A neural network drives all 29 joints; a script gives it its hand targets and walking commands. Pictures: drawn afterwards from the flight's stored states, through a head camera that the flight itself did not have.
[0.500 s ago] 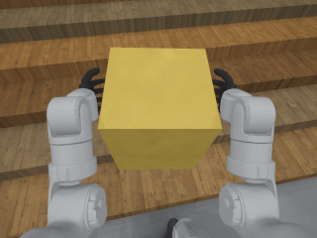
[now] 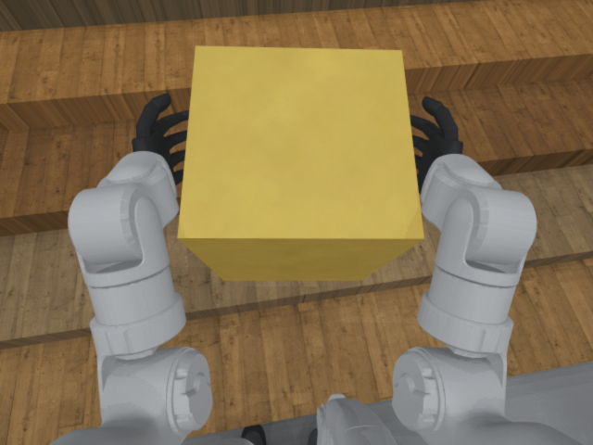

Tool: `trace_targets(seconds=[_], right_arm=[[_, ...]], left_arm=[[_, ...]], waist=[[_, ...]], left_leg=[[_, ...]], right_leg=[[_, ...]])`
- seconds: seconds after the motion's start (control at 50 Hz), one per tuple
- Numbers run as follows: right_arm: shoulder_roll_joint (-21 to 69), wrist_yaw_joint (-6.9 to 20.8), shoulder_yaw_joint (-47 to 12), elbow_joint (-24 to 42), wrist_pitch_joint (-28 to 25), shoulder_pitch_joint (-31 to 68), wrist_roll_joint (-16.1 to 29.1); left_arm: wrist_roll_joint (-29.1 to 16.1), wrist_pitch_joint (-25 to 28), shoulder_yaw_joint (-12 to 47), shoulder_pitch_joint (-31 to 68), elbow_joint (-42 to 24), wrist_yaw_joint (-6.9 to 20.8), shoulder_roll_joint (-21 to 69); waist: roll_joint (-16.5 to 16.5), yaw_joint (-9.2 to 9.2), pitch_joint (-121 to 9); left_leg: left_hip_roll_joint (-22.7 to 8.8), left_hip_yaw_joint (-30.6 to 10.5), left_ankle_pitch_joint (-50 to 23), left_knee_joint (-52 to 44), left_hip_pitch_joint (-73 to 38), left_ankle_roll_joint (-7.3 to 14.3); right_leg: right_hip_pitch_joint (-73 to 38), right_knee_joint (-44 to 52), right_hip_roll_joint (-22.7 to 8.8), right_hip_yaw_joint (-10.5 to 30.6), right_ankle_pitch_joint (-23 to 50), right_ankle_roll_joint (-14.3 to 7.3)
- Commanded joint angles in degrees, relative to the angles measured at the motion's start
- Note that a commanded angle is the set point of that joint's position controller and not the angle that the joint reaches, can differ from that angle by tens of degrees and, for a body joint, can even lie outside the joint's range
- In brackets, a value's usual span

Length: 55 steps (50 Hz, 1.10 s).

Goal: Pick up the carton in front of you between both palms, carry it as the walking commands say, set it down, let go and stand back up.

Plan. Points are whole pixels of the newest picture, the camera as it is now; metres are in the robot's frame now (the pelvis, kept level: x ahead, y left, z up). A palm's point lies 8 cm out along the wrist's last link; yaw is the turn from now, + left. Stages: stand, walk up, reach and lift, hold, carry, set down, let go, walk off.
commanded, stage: carry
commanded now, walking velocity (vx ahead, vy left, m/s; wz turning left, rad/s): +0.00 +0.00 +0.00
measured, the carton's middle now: (295, 187) +0.42 +0.00 +0.05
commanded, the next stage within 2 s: none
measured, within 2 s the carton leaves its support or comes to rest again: neither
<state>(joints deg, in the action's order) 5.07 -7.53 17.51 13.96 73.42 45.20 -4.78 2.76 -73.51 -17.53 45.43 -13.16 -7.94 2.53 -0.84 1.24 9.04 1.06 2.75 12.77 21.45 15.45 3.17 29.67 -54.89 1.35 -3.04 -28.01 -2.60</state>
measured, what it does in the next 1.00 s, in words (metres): climbs: right foot 0.10 m higher, then left foot 0.11 m higher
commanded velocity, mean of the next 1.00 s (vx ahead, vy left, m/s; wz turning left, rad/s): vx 0.43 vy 0.00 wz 0.00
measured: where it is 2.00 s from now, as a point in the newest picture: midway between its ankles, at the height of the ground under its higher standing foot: (259, 79)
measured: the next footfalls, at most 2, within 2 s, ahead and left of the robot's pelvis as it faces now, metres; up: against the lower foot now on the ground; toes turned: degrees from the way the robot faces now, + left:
right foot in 0.22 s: +0.26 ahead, -0.10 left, +0.10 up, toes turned -3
left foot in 0.88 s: +0.60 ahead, +0.18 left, +0.21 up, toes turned +7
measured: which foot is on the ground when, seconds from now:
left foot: down 0.00-0.26, up 0.28-0.86, down 0.88-1.00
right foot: up 0.00-0.20, down 0.22-0.88, up 0.90-1.00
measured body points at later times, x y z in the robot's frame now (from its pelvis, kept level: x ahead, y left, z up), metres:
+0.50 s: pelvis +0.18 -0.04 +0.08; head +0.24 -0.02 +0.53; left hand +0.55 +0.16 +0.22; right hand +0.59 -0.14 +0.23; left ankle +0.18 +0.08 -0.51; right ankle +0.22 -0.10 -0.64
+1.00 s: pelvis +0.44 +0.08 +0.13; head +0.49 +0.09 +0.57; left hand +0.85 +0.21 +0.25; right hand +0.82 -0.10 +0.25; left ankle +0.56 +0.17 -0.53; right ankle +0.32 -0.06 -0.45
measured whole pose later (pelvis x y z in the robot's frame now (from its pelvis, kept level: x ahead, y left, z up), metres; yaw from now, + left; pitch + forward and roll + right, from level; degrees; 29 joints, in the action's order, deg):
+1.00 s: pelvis +0.44 +0.08 +0.13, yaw +0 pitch +2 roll +2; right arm -0.3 -9.2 11.6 -9.3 75.9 47.5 -1.4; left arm 3.3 -77.8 -18.0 49.1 8.8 -8.1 -2.5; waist -3.4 6.2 3.2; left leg -1.1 9.4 18.3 57.2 41.3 4.6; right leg 28.8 -85.4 0.0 6.8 -16.0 -3.0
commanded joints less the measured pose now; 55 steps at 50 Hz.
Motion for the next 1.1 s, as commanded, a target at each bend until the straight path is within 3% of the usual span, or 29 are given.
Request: trace_targets(seconds=[0.0,0.08,0.1,0.14,0.18,0.2,0.22,0.24,0.26,0.28,0.3,0.36,0.44,0.52,0.62,0.66,0.72,0.76,0.78,0.82,0.84,0.86,0.88,0.9,0.92,0.94,1.0,1.04,1.08], right_arm=[[49.0,12.8,-44.1,4.6,0.3,41.7,24.8],[49.5,13.4,-44.3,4.1,1.0,44.1,27.6],[49.9,13.8,-44.4,3.0,1.2,43.9,27.9],[50.6,14.7,-43.9,-0.4,1.5,43.5,28.4],[51.7,15.5,-43.6,-3.3,1.7,43.8,28.2],[52.2,15.7,-43.3,-5.0,1.7,44.5,27.9],[52.3,15.7,-43.0,-6.2,1.6,44.2,27.3],[53.0,15.6,-42.9,-5.7,1.5,45.6,27.2],[53.3,15.6,-42.8,-6.8,1.8,45.5,26.8],[53.1,15.1,-42.2,-7.7,1.4,44.8,25.9],[52.8,14.7,-41.1,-6.2,1.0,45.1,25.2],[51.5,12.7,-38.6,-4.8,0.7,45.2,22.4],[47.9,11.0,-36.3,-5.7,0.7,42.4,19.7],[44.8,10.5,-34.6,-11.4,2.5,40.6,18.1],[46.8,11.3,-32.4,-19.3,4.1,45.3,19.0],[48.5,11.5,-31.3,-22.1,4.2,47.5,19.8],[50.6,11.5,-29.8,-26.0,4.0,47.7,20.5],[52.4,11.4,-29.6,-27.0,3.7,47.9,20.7],[53.2,11.4,-29.7,-27.2,3.6,48.4,21.4],[55.2,11.3,-30.1,-26.7,3.2,49.4,23.3],[56.4,11.2,-31.2,-25.6,2.8,49.6,24.9],[57.4,11.2,-32.1,-22.7,2.3,50.7,26.3],[57.9,11.5,-33.1,-20.5,1.8,52.4,28.1],[58.2,11.7,-34.0,-18.5,0.8,53.3,29.7],[59.1,11.9,-35.1,-14.4,0.8,55.2,30.7],[59.5,12.2,-35.9,-10.0,0.6,57.3,32.0],[60.8,12.4,-38.6,-0.3,0.2,60.7,34.7],[59.1,12.0,-39.7,2.9,0.7,58.6,33.8],[56.7,11.2,-40.3,4.4,1.6,54.8,31.8]], left_arm=[[-22.3,0.2,45.0,44.4,-3.4,12.4,53.2],[-19.1,-0.3,42.3,38.6,2.0,10.9,51.3],[-18.4,-0.4,42.1,37.8,3.5,10.6,51.0],[-17.3,-0.7,41.1,37.2,5.5,10.5,50.3],[-17.8,-0.9,41.7,39.3,6.9,10.8,52.0],[-18.3,-0.9,42.3,39.1,8.2,11.2,53.4],[-19.3,-0.5,42.7,40.3,8.2,11.6,54.3],[-20.0,0.3,42.7,41.0,8.1,12.0,54.6],[-21.2,0.7,42.6,39.8,9.7,12.3,56.0],[-23.2,0.7,43.1,40.3,7.9,12.6,57.7],[-25.6,1.0,44.4,44.3,4.5,13.0,59.9],[-30.9,0.7,47.1,53.0,-0.6,13.9,63.2],[-32.8,-0.2,46.3,55.0,-1.2,13.7,62.0],[-30.7,-2.1,42.4,51.1,6.9,14.1,58.7],[-28.1,-3.2,36.9,49.7,18.2,15.0,57.6],[-28.3,-3.1,35.1,52.0,19.5,15.1,58.3],[-27.3,-2.7,32.6,52.8,21.8,15.3,59.0],[-27.5,-2.4,31.6,53.0,22.4,15.3,60.1],[-27.3,-2.2,31.4,53.3,21.9,15.3,60.1],[-26.9,-2.3,30.2,52.8,21.3,14.9,60.1],[-26.5,-2.3,29.8,52.9,20.5,14.6,59.9],[-25.7,-2.1,29.7,53.7,18.7,14.0,59.0],[-24.0,-1.8,29.5,51.9,17.9,13.3,58.5],[-22.6,-1.9,29.5,50.6,16.9,12.7,57.7],[-21.7,-2.0,29.3,51.8,15.9,11.8,56.7],[-21.3,-2.1,29.3,50.7,14.3,11.3,56.7],[-21.5,-2.7,31.8,52.0,5.9,10.2,56.9],[-22.3,-2.7,34.6,52.3,1.9,9.7,56.1],[-23.0,-3.0,36.5,51.0,-1.0,9.9,54.5]], waist=[[10.9,6.24,-47.7],[7.8,6.00,-43.5],[7.6,4.40,-41.9],[7.0,1.51,-38.6],[13.3,-1.71,-40.0],[14.1,-5.55,-42.8],[9.8,-7.36,-46.1],[-4.1,-10.56,-48.9],[-20.2,-9.35,-53.7],[-11.9,-7.14,-54.3],[-5.4,-6.87,-50.1],[-2.3,-4.97,-42.7],[2.1,-5.12,-41.6],[-3.9,-5.54,-40.6],[-4.6,-9.58,-33.2],[-2.8,-9.15,-30.2],[-3.6,-8.07,-24.1],[-5.3,-4.96,-24.4],[-6.9,-4.25,-24.4],[-13.8,0.63,-30.7],[-14.7,4.53,-36.7],[-8.4,9.15,-41.9],[1.3,8.84,-45.5],[23.0,5.74,-52.2],[16.0,4.30,-53.5],[11.0,2.63,-50.3],[8.8,0.89,-46.4],[7.6,1.85,-46.5],[2.1,2.87,-45.7]], left_leg=[[-21.1,-14.9,-87.7,11.9,-59.9,10.9],[-18.8,-13.4,-70.2,10.0,-56.2,10.0],[-16.3,-10.9,-67.6,8.4,-52.1,8.7],[-11.4,-4.3,-59.3,4.3,-34.0,7.3],[-11.3,-0.7,-73.2,5.1,-18.3,5.6],[-12.0,2.4,-76.8,12.4,-14.8,4.2],[-9.1,2.7,-66.8,20.4,-9.4,2.7],[-1.1,1.9,-36.0,44.1,6.5,-1.7],[7.0,-4.2,8.1,65.7,12.0,-2.3],[4.1,-12.3,9.8,75.1,15.7,-0.4],[2.7,-11.6,9.7,75.7,20.8,0.4],[-0.9,-8.1,8.3,72.7,31.0,2.7],[-2.5,-3.7,13.7,63.7,34.6,1.4],[-4.1,-0.3,8.0,57.8,37.9,1.1],[-6.4,-2.9,16.0,80.7,64.7,1.1],[-6.9,-4.7,21.2,88.8,71.8,1.4],[-8.8,-1.9,20.8,79.7,68.8,-0.1],[-9.6,1.4,15.5,62.7,49.3,0.4],[-8.8,4.6,12.4,52.4,36.9,0.8],[-2.0,11.2,8.1,44.1,15.0,2.9],[1.1,11.8,6.0,38.8,5.8,3.0],[5.1,10.9,2.6,24.7,-6.2,2.1],[-4.4,-10.9,6.0,12.9,-21.0,4.5],[-20.9,-49.2,-6.6,1.3,-25.7,12.7],[-19.3,-48.1,-3.5,4.0,-24.3,13.5],[-18.1,-41.2,-0.2,7.7,-20.5,12.6],[-16.6,-29.4,5.9,6.7,-15.7,10.4],[-17.4,-26.7,0.8,5.4,-21.7,11.6],[-18.1,-22.3,-5.0,6.0,-24.7,12.2]], right_leg=[[30.2,-20.3,2.3,1.4,-11.2,0.3],[42.3,-36.1,0.0,-0.7,-14.8,0.4],[40.5,-31.8,-0.5,-2.0,-15.5,0.2],[23.2,-13.7,0.0,-6.1,-5.4,0.4],[-0.3,-2.2,4.6,-11.2,6.1,-1.9],[-11.0,4.5,5.4,-10.5,15.1,-2.9],[-21.5,12.5,5.6,-6.0,20.4,-4.1],[-34.2,22.1,-8.8,20.2,32.8,-12.8],[-37.6,29.7,-19.3,39.8,55.6,-21.3],[-37.5,25.1,-18.2,36.6,46.2,-21.2],[-34.9,24.2,-16.5,34.0,35.5,-19.3],[-34.1,26.6,-13.8,28.1,25.5,-13.7],[-35.3,28.0,-14.6,22.8,25.0,-13.9],[-36.4,30.3,-15.5,20.1,28.6,-15.5],[-49.9,32.9,-20.2,28.2,24.5,-18.3],[-50.7,32.3,-20.3,26.3,24.5,-16.0],[-42.1,39.3,-17.2,19.9,13.5,-12.0],[-28.9,46.0,-13.7,11.6,15.6,-10.3],[-21.6,47.8,-12.7,5.5,24.4,-9.3],[-17.9,38.3,-11.8,-2.1,65.0,-7.5],[-21.9,24.8,-11.7,-3.4,82.9,-5.5],[-20.6,6.6,-9.1,-4.5,79.9,-3.0],[-5.0,-9.2,-4.8,0.6,42.9,0.0],[6.0,-30.7,5.5,6.1,7.6,3.2],[6.0,-41.2,3.4,14.8,10.9,0.6],[9.8,-43.7,1.0,11.8,12.1,-0.2],[16.3,-43.8,-3.3,8.8,15.4,-3.2],[23.3,-43.7,-4.5,7.8,11.9,-3.5],[27.2,-38.1,-5.3,6.4,5.9,-3.3]])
